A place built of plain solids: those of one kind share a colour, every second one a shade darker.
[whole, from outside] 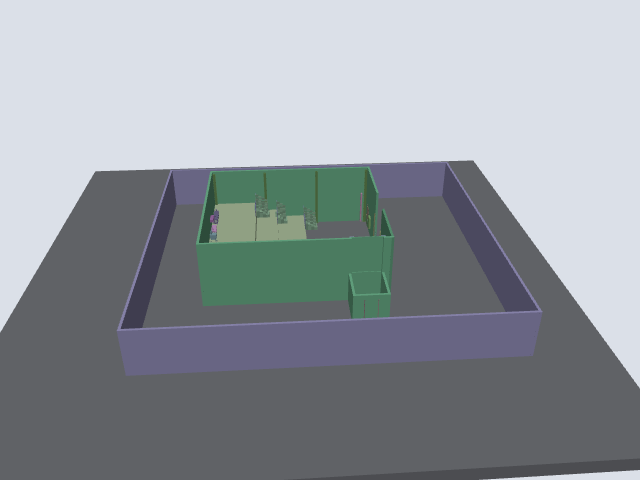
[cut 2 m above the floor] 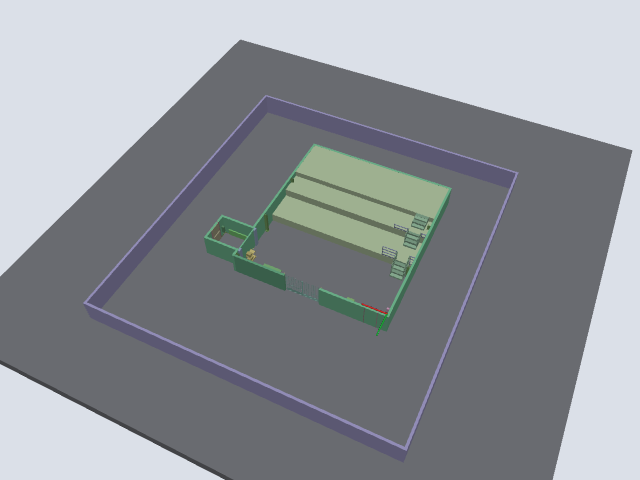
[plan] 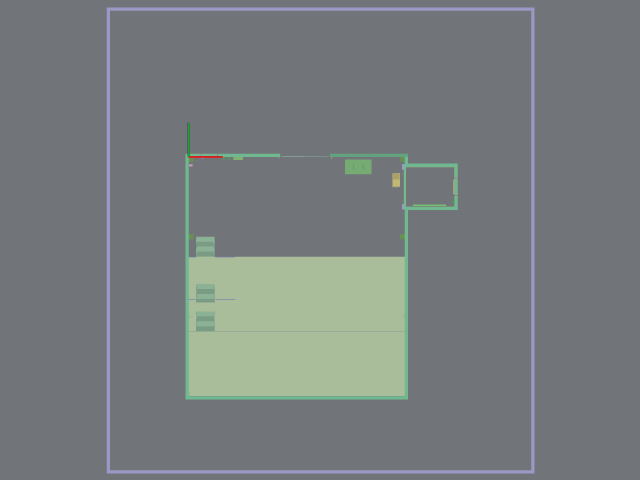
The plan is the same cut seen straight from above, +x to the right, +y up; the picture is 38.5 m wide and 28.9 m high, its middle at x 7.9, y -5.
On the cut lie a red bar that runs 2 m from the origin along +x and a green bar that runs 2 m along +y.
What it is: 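A works' training theatre; one tall room, parted across its whole breadth into a front floor behind the doors, 2 rows toward the back wall and a gangway along that wall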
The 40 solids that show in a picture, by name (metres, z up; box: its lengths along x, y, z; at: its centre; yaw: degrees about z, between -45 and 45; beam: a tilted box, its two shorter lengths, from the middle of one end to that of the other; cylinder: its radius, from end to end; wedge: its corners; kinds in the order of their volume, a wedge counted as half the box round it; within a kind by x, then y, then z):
{
 "raised_floor_bank_1": {"box": [13.0, 3.9, 2.36], "at": [6.5, -12.45, 1.13]},
 "raised_floor_bank_2": {"box": [13.0, 1.95, 1.56], "at": [6.5, -9.53, 0.73]},
 "raised_floor_bank_3": {"box": [13.0, 2.55, 0.84], "at": [6.5, -7.28, 0.37]},
 "yard_bound_1": {"box": [0.2, 28.06, 3.85], "at": [-4.84, -5.04, 1.88]},
 "yard_bound_2": {"box": [25.76, 0.2, 3.85], "at": [7.94, -18.97, 1.88]},
 "yard_bound_3": {"box": [25.76, 0.2, 3.85], "at": [7.94, 8.89, 1.88]},
 "yard_bound_4": {"box": [0.2, 28.06, 3.85], "at": [20.71, -5.04, 1.88]},
 "wall_1": {"box": [0.2, 14.8, 5.65], "at": [-0.1, -7.2, 2.77]},
 "wall_2": {"box": [5.71, 0.2, 5.65], "at": [2.65, 0.1, 2.77]},
 "wall_3": {"box": [13.4, 0.2, 5.65], "at": [6.5, -14.5, 2.77]},
 "wall_4": {"box": [4.71, 0.2, 5.65], "at": [10.85, 0.1, 2.77]},
 "wall_5": {"box": [0.06, 2.52, 5.65], "at": [12.97, -1.8, 2.77]},
 "wall_6": {"box": [0.06, 2.4, 2.55], "at": [13.03, -1.8, 1.23]},
 "wall_7": {"box": [0.2, 11.6, 5.65], "at": [13.1, -8.8, 2.77]},
 "wall_8": {"box": [0.2, 0.8, 5.65], "at": [13.1, -0.2, 2.77]},
 "wall_9": {"box": [3.2, 0.2, 2.55], "at": [14.6, -3.1, 1.23]},
 "wall_10": {"box": [3.2, 0.2, 2.55], "at": [14.6, -0.5, 1.23]},
 "wall_11": {"box": [0.2, 2.8, 2.55], "at": [16.1, -1.8, 1.23]},
 "door_landing_1": {"box": [1.12, 0.32, 0.64], "at": [1.0, -10.36, 1.83]},
 "door_landing_2": {"box": [1.12, 0.32, 0.48], "at": [1.0, -10.06, 1.75]},
 "door_landing_3": {"box": [1.12, 0.32, 0.32], "at": [1.0, -9.76, 1.67]},
 "door_landing_4": {"box": [1.12, 0.32, 0.16], "at": [1.0, -9.46, 1.59]},
 "door_landing_5": {"box": [1.12, 0.21, 0.18], "at": [1.0, -8.65, 1.42]},
 "door_landing_6": {"box": [1.12, 0.32, 0.54], "at": [1.0, -8.41, 1.06]},
 "door_landing_7": {"box": [1.12, 0.32, 0.36], "at": [1.0, -8.11, 0.97]},
 "door_landing_8": {"box": [1.12, 0.32, 0.18], "at": [1.0, -7.81, 0.88]},
 "door_landing_9": {"box": [1.12, 0.32, 0.68], "at": [1.0, -5.86, 0.29]},
 "door_landing_10": {"box": [1.12, 0.32, 0.52], "at": [1.0, -5.56, 0.21]},
 "door_landing_11": {"box": [1.12, 0.32, 0.37], "at": [1.0, -5.26, 0.13]},
 "door_landing_12": {"box": [1.12, 0.32, 0.21], "at": [1.0, -4.96, 0.05]},
 "pier_1": {"box": [0.17, 0.34, 5.65], "at": [12.91, -3.0, 2.77]},
 "radiator_1": {"box": [2.0, 0.1, 0.6], "at": [14.5, -2.91, 0.45]},
 "table_meet_1": {"box": [1.6, 0.9, 0.07], "at": [10.21, -0.6, 0.7]},
 "door_leaf_1": {"box": [0.044, 1.0, 2.15], "at": [16.0, -1.8, 1.02]},
 "downpipe_1": {"box": [0.21, 0.14, 3.05], "at": [0.11, -0.51, 1.49]},
 "steel_column_1": {"box": [0.014, 0.22, 5.45], "at": [0.22, -14.26, 2.67]},
 "steel_column_2": {"box": [0.014, 0.22, 5.45], "at": [0.22, -9.6, 2.67]},
 "steel_column_3": {"box": [0.014, 0.22, 5.45], "at": [0.22, -4.8, 2.67]},
 "steel_column_4": {"box": [0.014, 0.22, 5.45], "at": [0.22, -0.14, 2.67]},
 "file_trolley_1": {"box": [0.44, 0.8, 0.035], "at": [12.49, -1.39, 0.81]}
}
